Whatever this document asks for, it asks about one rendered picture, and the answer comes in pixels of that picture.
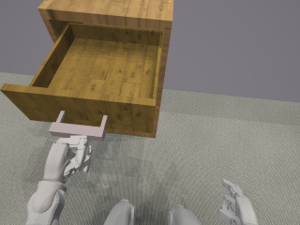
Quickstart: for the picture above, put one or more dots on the left robot forearm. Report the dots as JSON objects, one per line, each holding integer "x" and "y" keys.
{"x": 46, "y": 204}

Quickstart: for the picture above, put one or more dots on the right robot hand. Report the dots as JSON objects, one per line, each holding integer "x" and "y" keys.
{"x": 241, "y": 212}

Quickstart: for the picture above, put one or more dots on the drawer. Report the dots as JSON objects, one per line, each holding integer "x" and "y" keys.
{"x": 95, "y": 70}

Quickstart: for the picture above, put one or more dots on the handle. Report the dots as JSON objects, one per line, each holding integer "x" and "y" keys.
{"x": 59, "y": 129}

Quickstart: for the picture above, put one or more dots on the robot left thigh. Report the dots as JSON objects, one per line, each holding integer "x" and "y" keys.
{"x": 123, "y": 213}

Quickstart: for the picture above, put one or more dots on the right robot shin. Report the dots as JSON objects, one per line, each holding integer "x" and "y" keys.
{"x": 179, "y": 206}

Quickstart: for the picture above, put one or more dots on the left robot hand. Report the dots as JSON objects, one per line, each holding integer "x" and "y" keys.
{"x": 76, "y": 150}

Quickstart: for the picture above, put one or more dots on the cabinet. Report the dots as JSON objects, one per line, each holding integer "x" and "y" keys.
{"x": 155, "y": 15}

